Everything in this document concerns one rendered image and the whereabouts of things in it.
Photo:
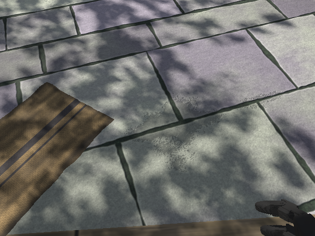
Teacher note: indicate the right robot hand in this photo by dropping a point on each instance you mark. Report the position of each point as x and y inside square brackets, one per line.
[303, 222]

